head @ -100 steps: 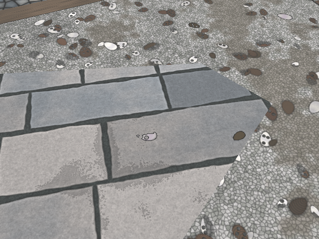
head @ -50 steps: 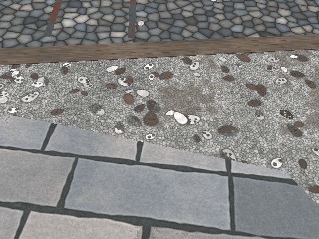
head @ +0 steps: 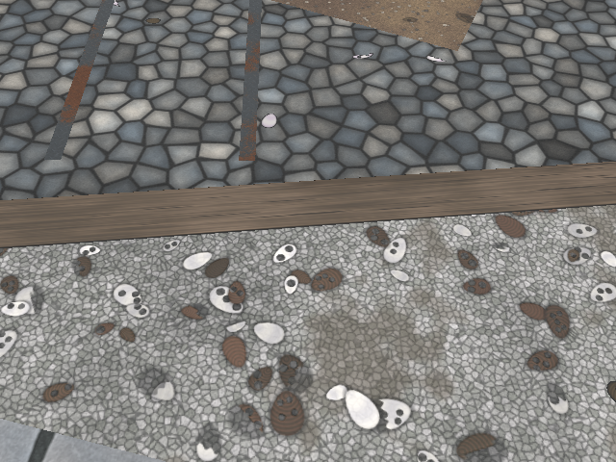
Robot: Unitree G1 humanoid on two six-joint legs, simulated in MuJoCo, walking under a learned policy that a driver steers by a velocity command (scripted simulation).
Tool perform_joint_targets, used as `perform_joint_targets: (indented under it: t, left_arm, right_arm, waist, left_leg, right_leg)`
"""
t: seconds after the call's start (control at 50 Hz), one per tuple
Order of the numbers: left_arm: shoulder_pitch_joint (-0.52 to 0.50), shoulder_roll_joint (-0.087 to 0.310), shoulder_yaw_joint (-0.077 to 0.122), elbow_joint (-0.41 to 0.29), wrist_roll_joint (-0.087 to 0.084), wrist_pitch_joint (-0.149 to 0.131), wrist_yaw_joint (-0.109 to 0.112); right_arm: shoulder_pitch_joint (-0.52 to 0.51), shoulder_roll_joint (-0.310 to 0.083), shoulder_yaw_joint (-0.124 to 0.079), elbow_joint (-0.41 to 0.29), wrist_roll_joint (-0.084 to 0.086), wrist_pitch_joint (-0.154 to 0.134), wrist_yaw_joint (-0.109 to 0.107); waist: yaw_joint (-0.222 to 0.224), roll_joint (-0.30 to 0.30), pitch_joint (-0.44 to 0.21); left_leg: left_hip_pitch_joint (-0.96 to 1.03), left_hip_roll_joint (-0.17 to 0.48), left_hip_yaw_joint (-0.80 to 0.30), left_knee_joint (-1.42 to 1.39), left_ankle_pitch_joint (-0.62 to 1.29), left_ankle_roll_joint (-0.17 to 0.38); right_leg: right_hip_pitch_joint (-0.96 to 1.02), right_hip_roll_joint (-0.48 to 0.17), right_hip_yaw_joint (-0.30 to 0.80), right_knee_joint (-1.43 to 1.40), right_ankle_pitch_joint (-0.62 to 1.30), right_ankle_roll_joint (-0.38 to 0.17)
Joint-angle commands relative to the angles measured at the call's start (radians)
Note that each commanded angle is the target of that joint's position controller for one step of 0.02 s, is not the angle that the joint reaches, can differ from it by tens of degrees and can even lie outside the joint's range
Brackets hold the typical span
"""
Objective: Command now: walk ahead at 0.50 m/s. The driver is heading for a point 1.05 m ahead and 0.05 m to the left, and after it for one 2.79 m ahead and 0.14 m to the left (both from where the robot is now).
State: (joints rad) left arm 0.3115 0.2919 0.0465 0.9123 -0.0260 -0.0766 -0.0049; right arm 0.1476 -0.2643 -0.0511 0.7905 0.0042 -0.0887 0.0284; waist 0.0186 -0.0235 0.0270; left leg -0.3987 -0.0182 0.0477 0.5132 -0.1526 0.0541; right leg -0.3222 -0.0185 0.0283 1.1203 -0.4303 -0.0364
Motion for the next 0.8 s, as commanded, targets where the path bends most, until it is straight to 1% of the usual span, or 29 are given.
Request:
perform_joint_targets:
  t: [0.02, 0.04, 0.06, 0.08, 0.12, 0.16, 0.22, 0.28, 0.32, 0.36, 0.38, 0.4, 0.42, 0.44, 0.46, 0.48, 0.5, 0.52, 0.54, 0.56, 0.58, 0.6, 0.62, 0.66, 0.7, 0.76, 0.8]
  left_arm:
    - [-0.052, 0.11, 0.03, -0.093, 0.008, -0.023, 0.003]
    - [-0.032, 0.091, 0.028, -0.085, 0.008, -0.012, 0.003]
    - [-0.023, 0.073, 0.025, -0.081, 0.009, -0.002, 0.005]
    - [-0.036, 0.064, 0.024, -0.087, 0.013, 0.006, 0.007]
    - [-0.101, 0.059, 0.023, -0.11, 0.022, 0.012, 0.009]
    - [-0.159, 0.049, 0.02, -0.126, 0.024, 0.009, 0.005]
    - [-0.259, 0.029, 0.011, -0.149, 0.02, 0.0, -0.005]
    - [-0.346, 0.028, 0.007, -0.178, 0.012, -0.005, -0.017]
    - [-0.381, 0.037, 0.007, -0.198, 0.008, -0.01, -0.029]
    - [-0.374, 0.056, 0.012, -0.205, 0.009, -0.016, -0.039]
    - [-0.341, 0.07, 0.017, -0.199, 0.009, -0.018, -0.041]
    - [-0.265, 0.092, 0.03, -0.179, 0.011, -0.02, -0.039]
    - [-0.112, 0.133, 0.054, -0.128, 0.015, -0.019, -0.032]
    - [0.07, 0.204, 0.076, -0.09, 0.025, -0.017, -0.022]
    - [0.127, 0.282, 0.092, -0.066, 0.025, -0.011, -0.024]
    - [0.124, 0.181, 0.065, -0.073, 0.012, -0.01, -0.025]
    - [0.043, 0.143, 0.052, -0.087, 0.014, -0.013, -0.021]
    - [-0.027, 0.121, 0.045, -0.102, 0.021, -0.014, -0.019]
    - [-0.078, 0.094, 0.037, -0.108, 0.029, -0.015, -0.021]
    - [-0.104, 0.07, 0.029, -0.11, 0.039, -0.02, -0.022]
    - [-0.109, 0.067, 0.029, -0.106, 0.039, -0.023, -0.024]
    - [-0.103, 0.074, 0.031, -0.1, 0.034, -0.028, -0.024]
    - [-0.094, 0.087, 0.034, -0.091, 0.03, -0.032, -0.022]
    - [-0.067, 0.112, 0.042, -0.075, 0.029, -0.032, -0.013]
    - [-0.043, 0.118, 0.042, -0.061, 0.026, -0.027, -0.004]
    - [0.001, 0.127, 0.042, -0.039, 0.018, -0.021, 0.004]
    - [0.044, 0.133, 0.044, -0.016, 0.013, -0.016, 0.006]
  right_arm:
    - [0.081, -0.104, -0.026, -0.022, -0.017, -0.01, -0.004]
    - [0.073, -0.098, -0.025, -0.019, -0.015, -0.013, -0.002]
    - [0.075, -0.105, -0.027, -0.012, -0.01, -0.018, -0.002]
    - [0.082, -0.117, -0.03, -0.003, -0.007, -0.022, -0.004]
    - [0.106, -0.14, -0.037, 0.015, -0.006, -0.022, -0.014]
    - [0.127, -0.147, -0.037, 0.03, -0.003, -0.017, -0.022]
    - [0.168, -0.159, -0.038, 0.056, 0.004, -0.01, -0.029]
    - [0.226, -0.168, -0.041, 0.09, 0.01, 0.0, -0.031]
    - [0.244, -0.172, -0.044, 0.109, 0.013, 0.011, -0.034]
    - [0.239, -0.182, -0.049, 0.119, 0.016, 0.022, -0.038]
    - [0.228, -0.189, -0.052, 0.12, 0.016, 0.027, -0.04]
    - [0.205, -0.195, -0.053, 0.117, 0.017, 0.032, -0.042]
    - [0.197, -0.176, -0.045, 0.114, 0.014, 0.038, -0.043]
    - [0.209, -0.135, -0.026, 0.091, -0.005, 0.038, -0.046]
    - [0.335, -0.005, 0.012, 0.081, -0.006, 0.014, -0.034]
    - [0.279, -0.102, -0.008, 0.096, 0.014, -0.009, -0.027]
    - [0.183, -0.157, -0.024, 0.066, 0.04, -0.025, -0.022]
    - [0.126, -0.152, -0.022, 0.054, 0.038, -0.03, -0.026]
    - [0.097, -0.144, -0.026, 0.051, 0.022, -0.027, -0.032]
    - [0.114, -0.134, -0.03, 0.055, 0.015, -0.016, -0.033]
    - [0.133, -0.113, -0.028, 0.062, 0.013, -0.004, -0.033]
    - [0.141, -0.092, -0.025, 0.065, 0.011, 0.007, -0.035]
    - [0.128, -0.083, -0.023, 0.06, 0.008, 0.015, -0.036]
    - [0.063, -0.081, -0.023, 0.038, -0.001, 0.021, -0.038]
    - [0.005, -0.073, -0.02, 0.023, -0.003, 0.018, -0.034]
    - [-0.098, -0.053, -0.011, -0.001, 0.002, 0.01, -0.024]
    - [-0.161, -0.048, -0.006, -0.018, 0.008, 0.006, -0.015]
  waist:
    - [-0.034, 0.111, -0.081]
    - [-0.018, 0.116, -0.076]
    - [-0.007, 0.111, -0.068]
    - [-0.003, 0.103, -0.05]
    - [-0.013, 0.08, -0.02]
    - [-0.029, 0.075, -0.004]
    - [-0.063, 0.078, 0.017]
    - [-0.096, 0.077, 0.038]
    - [-0.098, 0.082, 0.049]
    - [-0.078, 0.094, 0.041]
    - [-0.056, 0.105, 0.022]
    - [-0.008, 0.114, -0.023]
    - [0.061, 0.096, -0.118]
    - [0.12, -0.003, -0.266]
    - [0.054, -0.276, -0.382]
    - [0.096, -0.198, -0.382]
    - [0.088, -0.145, -0.229]
    - [0.061, -0.064, -0.151]
    - [0.034, -0.032, -0.087]
    - [-0.001, -0.051, -0.074]
    - [-0.018, -0.058, -0.069]
    - [-0.028, -0.055, -0.062]
    - [-0.032, -0.048, -0.046]
    - [-0.023, -0.028, -0.017]
    - [-0.008, -0.026, -0.003]
    - [0.027, -0.03, 0.019]
    - [0.051, -0.028, 0.034]
  left_leg:
    - [0.33, 0.269, -0.372, -0.298, 0.031, 0.175]
    - [0.291, 0.253, -0.335, -0.326, 0.056, 0.177]
    - [0.263, 0.248, -0.303, -0.347, 0.086, 0.183]
    - [0.242, 0.248, -0.275, -0.366, 0.118, 0.19]
    - [0.24, 0.246, -0.233, -0.392, 0.155, 0.197]
    - [0.251, 0.225, -0.182, -0.403, 0.168, 0.179]
    - [0.26, 0.196, -0.116, -0.405, 0.167, 0.15]
    - [0.329, 0.222, -0.112, -0.383, 0.153, 0.147]
    - [0.402, 0.256, -0.122, -0.348, 0.176, 0.139]
    - [0.459, 0.284, -0.132, -0.301, 0.246, 0.123]
    - [0.475, 0.286, -0.129, -0.263, 0.332, 0.112]
    - [0.472, 0.267, -0.108, -0.176, 0.491, 0.096]
    - [0.424, 0.215, -0.068, -0.001, 0.585, 0.071]
    - [0.229, 0.156, -0.023, 0.298, 0.357, 0.034]
    - [-0.185, -0.039, -0.03, 0.649, -0.294, -0.034]
    - [-0.31, -0.008, -0.168, 0.779, -0.432, -0.024]
    - [-0.382, 0.044, -0.157, 0.801, -0.357, -0.007]
    - [-0.357, 0.098, -0.129, 0.761, -0.262, -0.003]
    - [-0.318, 0.129, -0.119, 0.695, -0.201, -0.008]
    - [-0.252, 0.155, -0.129, 0.655, -0.159, -0.009]
    - [-0.213, 0.161, -0.127, 0.625, -0.141, -0.014]
    - [-0.2, 0.167, -0.122, 0.593, -0.132, -0.021]
    - [-0.213, 0.172, -0.116, 0.558, -0.108, -0.031]
    - [-0.268, 0.176, -0.111, 0.456, -0.016, -0.052]
    - [-0.282, 0.169, -0.102, 0.335, 0.105, -0.061]
    - [-0.236, 0.135, -0.067, 0.157, 0.244, -0.061]
    - [-0.225, 0.118, -0.054, 0.089, 0.271, -0.059]
  right_leg:
    - [-0.33, -0.118, 0.051, 0.038, 0.124, -0.005]
    - [-0.294, -0.124, 0.048, 0.01, 0.142, 0.001]
    - [-0.283, -0.127, 0.041, -0.017, 0.152, 0.009]
    - [-0.296, -0.132, 0.036, -0.051, 0.175, 0.019]
    - [-0.348, -0.136, 0.032, -0.149, 0.263, 0.042]
    - [-0.361, -0.13, 0.024, -0.269, 0.379, 0.051]
    - [-0.317, -0.097, -0.009, -0.445, 0.514, 0.05]
    - [-0.312, -0.075, -0.021, -0.537, 0.529, 0.043]
    - [-0.332, -0.068, -0.014, -0.578, 0.482, 0.023]
    - [-0.308, -0.058, -0.016, -0.607, 0.41, -0.004]
    - [-0.254, -0.042, -0.029, -0.616, 0.373, -0.018]
    - [-0.138, -0.011, -0.06, -0.635, 0.359, -0.038]
    - [0.075, 0.013, -0.081, -0.643, 0.376, -0.066]
    - [0.383, -0.145, 0.094, -0.604, 0.411, -0.127]
    - [0.718, -0.364, 0.579, -0.715, 0.209, -0.295]
    - [0.717, -0.362, 0.689, -0.809, 0.058, -0.288]
    - [0.594, -0.332, 0.547, -0.827, 0.071, -0.242]
    - [0.454, -0.294, 0.433, -0.848, 0.151, -0.217]
    - [0.327, -0.261, 0.351, -0.878, 0.248, -0.205]
    - [0.25, -0.235, 0.294, -0.905, 0.311, -0.194]
    - [0.208, -0.223, 0.262, -0.933, 0.339, -0.196]
    - [0.181, -0.219, 0.232, -0.954, 0.369, -0.203]
    - [0.163, -0.217, 0.203, -0.974, 0.397, -0.209]
    - [0.165, -0.214, 0.16, -1.001, 0.437, -0.213]
    - [0.178, -0.19, 0.105, -1.01, 0.458, -0.192]
    - [0.181, -0.158, 0.037, -1.016, 0.453, -0.163]
    - [0.219, -0.169, 0.03, -1.01, 0.437, -0.161]
